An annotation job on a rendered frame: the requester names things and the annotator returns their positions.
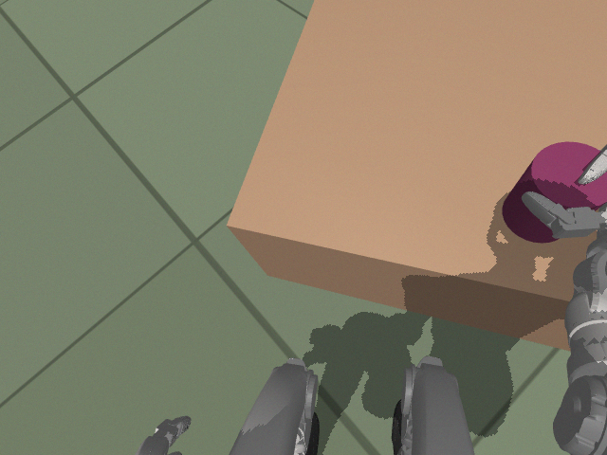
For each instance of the left robot hand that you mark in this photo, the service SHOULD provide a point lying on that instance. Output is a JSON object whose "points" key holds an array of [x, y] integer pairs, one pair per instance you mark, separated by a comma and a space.
{"points": [[164, 437]]}

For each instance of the right robot hand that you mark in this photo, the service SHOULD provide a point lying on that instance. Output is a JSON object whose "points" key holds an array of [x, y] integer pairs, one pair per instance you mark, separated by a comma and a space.
{"points": [[572, 222]]}

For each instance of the right robot arm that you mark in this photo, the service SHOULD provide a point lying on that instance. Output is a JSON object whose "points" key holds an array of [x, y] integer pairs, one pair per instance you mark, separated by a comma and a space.
{"points": [[580, 426]]}

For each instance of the can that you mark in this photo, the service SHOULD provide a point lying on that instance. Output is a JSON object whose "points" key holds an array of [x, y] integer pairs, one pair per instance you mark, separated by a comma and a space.
{"points": [[554, 174]]}

